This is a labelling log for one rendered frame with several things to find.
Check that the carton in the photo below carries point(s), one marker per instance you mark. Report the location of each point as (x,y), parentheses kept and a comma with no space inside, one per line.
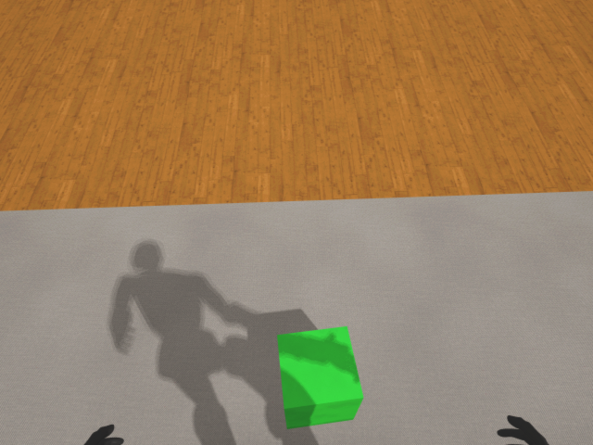
(320,380)

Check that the robot left hand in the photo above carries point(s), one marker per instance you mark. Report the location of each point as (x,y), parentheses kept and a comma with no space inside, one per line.
(98,437)

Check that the robot right hand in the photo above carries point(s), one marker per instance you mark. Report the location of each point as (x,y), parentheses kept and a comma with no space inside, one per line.
(524,432)

